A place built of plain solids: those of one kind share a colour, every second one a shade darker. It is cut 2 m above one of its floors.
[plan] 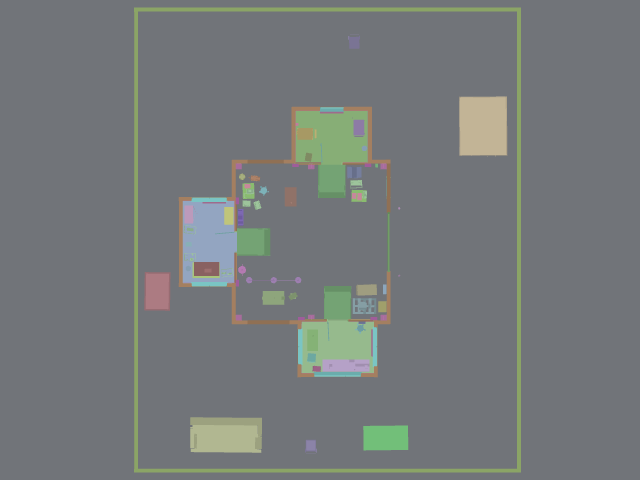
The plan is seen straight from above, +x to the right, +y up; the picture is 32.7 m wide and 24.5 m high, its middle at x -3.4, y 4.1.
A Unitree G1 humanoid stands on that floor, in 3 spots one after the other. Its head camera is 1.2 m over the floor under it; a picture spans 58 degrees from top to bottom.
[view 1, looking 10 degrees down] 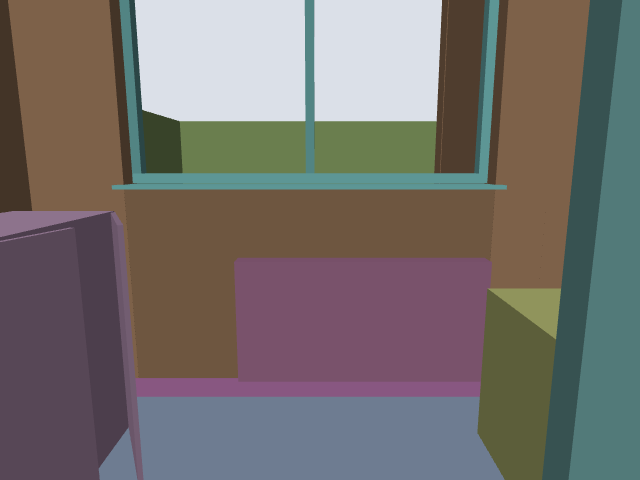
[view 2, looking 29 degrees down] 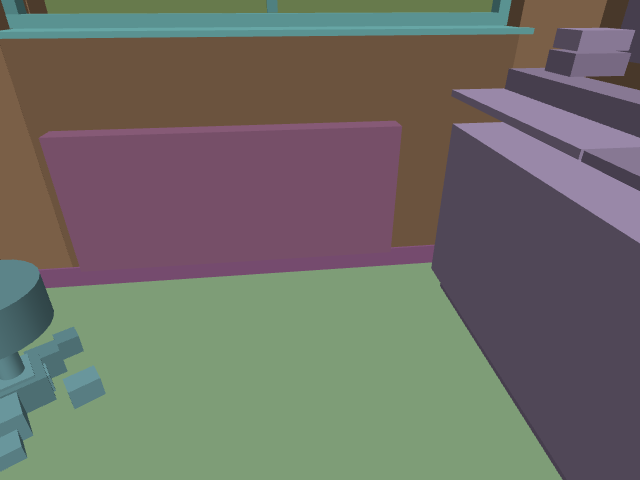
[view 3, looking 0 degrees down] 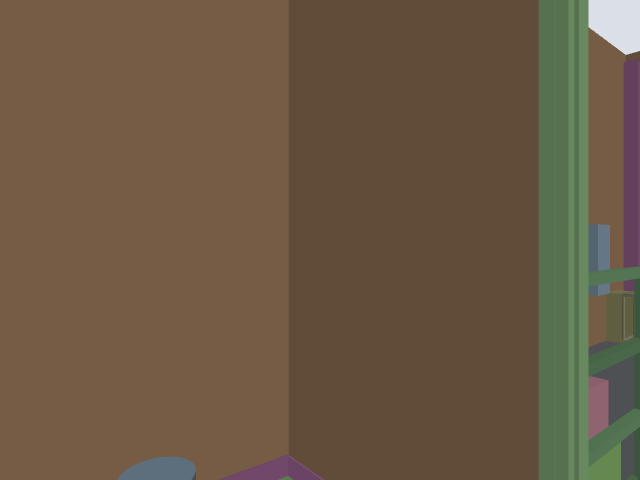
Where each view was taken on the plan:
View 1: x -9.00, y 4.00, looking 90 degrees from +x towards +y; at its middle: wall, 2.13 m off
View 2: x -2.50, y -1.30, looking -7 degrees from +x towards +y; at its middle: radiator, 1.97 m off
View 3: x -2.80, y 9.30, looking -38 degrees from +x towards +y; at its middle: wall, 2.02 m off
